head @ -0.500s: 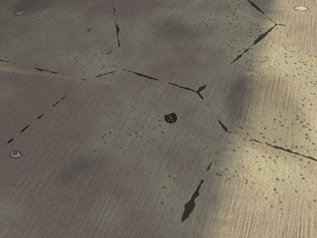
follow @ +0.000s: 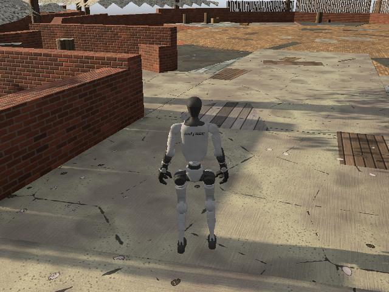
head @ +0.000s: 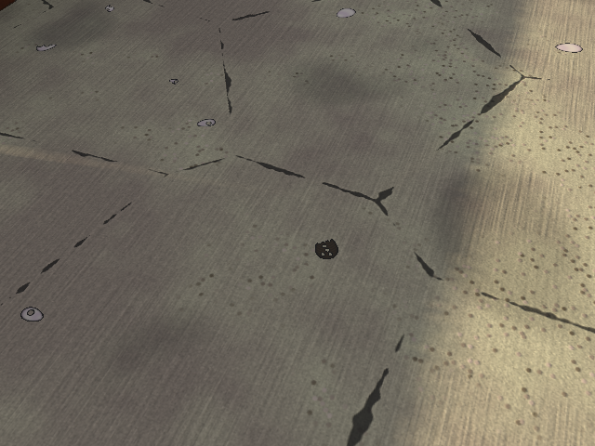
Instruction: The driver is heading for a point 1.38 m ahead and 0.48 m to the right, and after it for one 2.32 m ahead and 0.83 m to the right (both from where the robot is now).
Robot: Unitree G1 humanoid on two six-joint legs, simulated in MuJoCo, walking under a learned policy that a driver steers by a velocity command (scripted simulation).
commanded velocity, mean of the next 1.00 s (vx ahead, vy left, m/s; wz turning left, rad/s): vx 0.01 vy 0.00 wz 0.01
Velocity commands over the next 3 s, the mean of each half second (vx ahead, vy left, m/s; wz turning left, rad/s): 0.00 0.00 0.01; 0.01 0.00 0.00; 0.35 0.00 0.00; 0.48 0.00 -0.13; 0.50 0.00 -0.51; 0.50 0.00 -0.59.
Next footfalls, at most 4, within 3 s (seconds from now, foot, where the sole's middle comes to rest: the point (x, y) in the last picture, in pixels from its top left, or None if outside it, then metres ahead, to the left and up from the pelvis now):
1.66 left None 0.46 0.06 -0.77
2.22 right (400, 357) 0.74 -0.21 -0.77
2.70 left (359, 249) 1.08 -0.12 -0.77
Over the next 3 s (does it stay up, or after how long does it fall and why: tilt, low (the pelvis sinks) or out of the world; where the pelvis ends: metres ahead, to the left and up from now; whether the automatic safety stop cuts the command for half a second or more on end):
stays up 1.01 -0.21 0.01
